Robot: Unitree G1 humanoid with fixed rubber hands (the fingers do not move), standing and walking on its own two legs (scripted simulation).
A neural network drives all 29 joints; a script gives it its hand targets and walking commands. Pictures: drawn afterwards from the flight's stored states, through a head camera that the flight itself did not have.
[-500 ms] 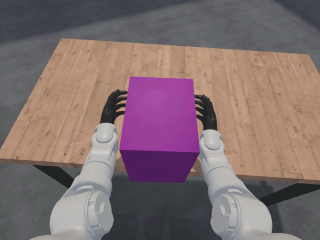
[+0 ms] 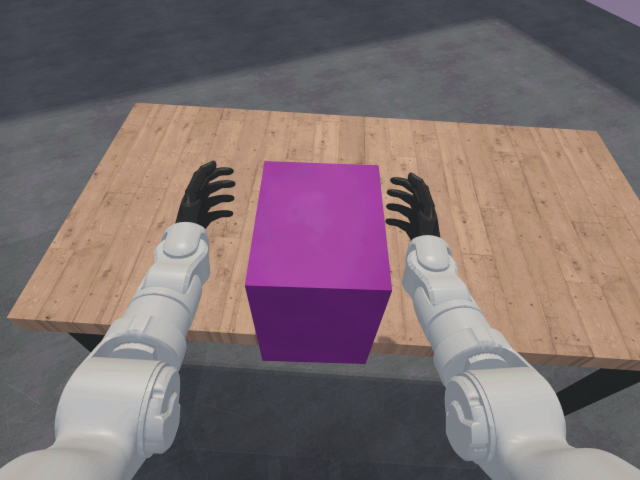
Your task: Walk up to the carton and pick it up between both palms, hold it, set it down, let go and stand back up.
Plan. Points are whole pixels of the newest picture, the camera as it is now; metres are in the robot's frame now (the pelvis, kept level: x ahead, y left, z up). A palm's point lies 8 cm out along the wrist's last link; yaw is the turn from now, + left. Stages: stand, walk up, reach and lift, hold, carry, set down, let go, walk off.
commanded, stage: set down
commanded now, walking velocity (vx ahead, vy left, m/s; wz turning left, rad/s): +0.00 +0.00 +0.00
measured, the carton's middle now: (317, 267) +0.42 -0.01 -0.03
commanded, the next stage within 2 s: let go in 1.94 s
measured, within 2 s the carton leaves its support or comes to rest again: neither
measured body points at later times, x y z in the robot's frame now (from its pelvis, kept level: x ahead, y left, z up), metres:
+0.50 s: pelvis +0.00 -0.01 +0.01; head +0.01 -0.01 +0.46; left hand +0.45 +0.16 +0.14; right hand +0.43 -0.16 +0.13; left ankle +0.01 +0.09 -0.75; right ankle +0.01 -0.12 -0.75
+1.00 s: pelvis +0.00 -0.01 +0.01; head +0.00 -0.01 +0.46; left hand +0.38 +0.17 +0.08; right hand +0.37 -0.17 +0.07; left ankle +0.01 +0.09 -0.75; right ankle +0.01 -0.12 -0.75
